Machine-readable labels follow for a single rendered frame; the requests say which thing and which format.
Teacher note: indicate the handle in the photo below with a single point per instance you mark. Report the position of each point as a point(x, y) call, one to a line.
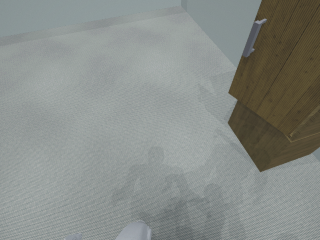
point(252, 37)

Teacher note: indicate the left robot thigh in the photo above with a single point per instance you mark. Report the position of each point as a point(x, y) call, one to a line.
point(135, 231)

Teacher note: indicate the cupboard door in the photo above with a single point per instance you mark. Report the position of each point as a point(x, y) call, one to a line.
point(280, 79)

